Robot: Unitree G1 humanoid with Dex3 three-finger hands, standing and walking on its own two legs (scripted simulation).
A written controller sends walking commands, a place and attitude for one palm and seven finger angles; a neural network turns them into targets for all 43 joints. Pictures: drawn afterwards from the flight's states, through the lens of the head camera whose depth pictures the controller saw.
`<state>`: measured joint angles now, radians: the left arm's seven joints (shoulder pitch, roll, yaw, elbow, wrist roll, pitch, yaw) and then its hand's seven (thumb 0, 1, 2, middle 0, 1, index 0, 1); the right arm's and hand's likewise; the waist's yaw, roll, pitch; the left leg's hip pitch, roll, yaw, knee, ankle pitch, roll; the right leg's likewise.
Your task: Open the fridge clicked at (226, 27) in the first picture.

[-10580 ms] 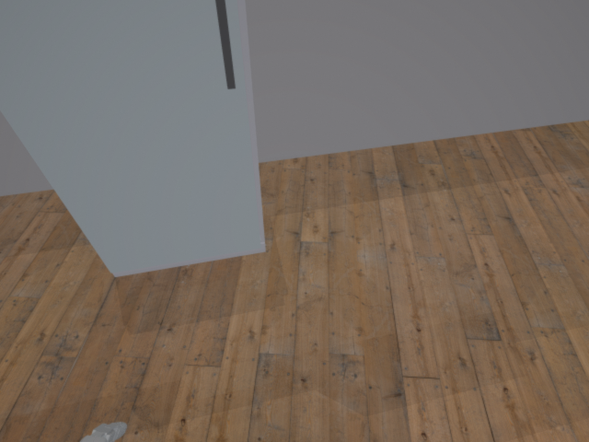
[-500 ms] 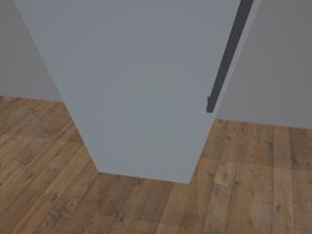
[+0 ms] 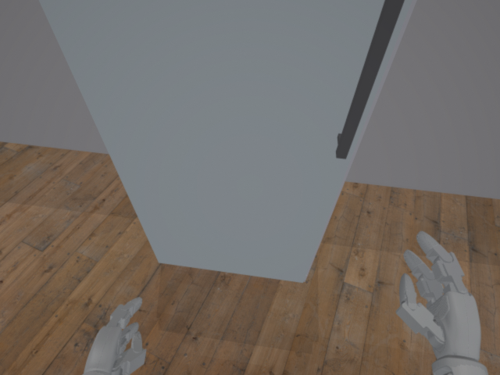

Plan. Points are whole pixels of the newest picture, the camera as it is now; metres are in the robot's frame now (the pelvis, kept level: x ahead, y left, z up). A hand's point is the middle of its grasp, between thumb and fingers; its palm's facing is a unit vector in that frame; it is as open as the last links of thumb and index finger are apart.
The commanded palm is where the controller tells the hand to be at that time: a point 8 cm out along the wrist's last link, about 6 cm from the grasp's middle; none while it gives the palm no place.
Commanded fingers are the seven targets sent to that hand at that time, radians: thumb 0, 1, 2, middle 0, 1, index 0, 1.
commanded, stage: raise the hand to about handle height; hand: right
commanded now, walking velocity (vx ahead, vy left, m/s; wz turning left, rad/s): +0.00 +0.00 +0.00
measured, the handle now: (380, 28) +0.53 -0.13 +0.30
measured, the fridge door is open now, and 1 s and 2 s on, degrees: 0 0 0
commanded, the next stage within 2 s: move the hooked fingers beside the handle in 1.82 s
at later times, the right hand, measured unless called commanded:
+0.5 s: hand (446, 307) +0.22 -0.23 +0.08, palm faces +0.07 +1.00 -0.06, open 10.7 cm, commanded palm +0.18 -0.29 +0.10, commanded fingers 0.00 0.03 -0.50 0.27 0.90 0.27 0.90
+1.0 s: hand out of the picture +0.24 -0.28 +0.19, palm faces +0.19 +0.98 -0.06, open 13.5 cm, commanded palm +0.21 -0.32 +0.19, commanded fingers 0.00 0.50 -0.30 0.30 1.20 0.30 1.20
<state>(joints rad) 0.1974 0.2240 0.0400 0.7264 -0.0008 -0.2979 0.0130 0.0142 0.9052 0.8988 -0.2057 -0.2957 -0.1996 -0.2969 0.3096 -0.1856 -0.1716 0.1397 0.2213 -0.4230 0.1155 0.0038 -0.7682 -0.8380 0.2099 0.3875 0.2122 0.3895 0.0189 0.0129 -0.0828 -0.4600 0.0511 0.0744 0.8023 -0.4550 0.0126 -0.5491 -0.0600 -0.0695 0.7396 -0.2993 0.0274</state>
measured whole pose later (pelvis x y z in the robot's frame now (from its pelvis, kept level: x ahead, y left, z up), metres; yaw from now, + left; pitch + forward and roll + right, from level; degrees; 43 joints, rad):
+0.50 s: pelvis -0.01 -0.01 +0.00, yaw +0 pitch +4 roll +1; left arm 0.24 0.20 -0.05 0.66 -0.04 -0.32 0.11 0.02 0.90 0.90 -0.21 -0.30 -0.20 -0.30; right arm 0.26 -0.31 -0.26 -0.03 0.32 -0.10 0.25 0.00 -0.19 -0.60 0.26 0.75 0.26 0.76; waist -0.01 -0.02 -0.04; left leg -0.43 0.04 0.09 0.79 -0.44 0.00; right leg -0.55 -0.07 -0.04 0.79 -0.31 0.01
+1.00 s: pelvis +0.00 -0.01 +0.03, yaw -1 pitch -3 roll +0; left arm 0.17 0.24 -0.06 0.69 -0.07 -0.31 0.13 0.02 0.90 0.90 -0.21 -0.30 -0.20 -0.30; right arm 0.06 -0.37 -0.38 -0.06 0.34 0.06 0.27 -0.01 0.39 -0.35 0.29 1.12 0.30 1.13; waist -0.08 -0.03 -0.01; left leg -0.13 0.03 0.10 0.52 -0.33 0.00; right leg -0.27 -0.05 -0.04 0.54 -0.22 0.01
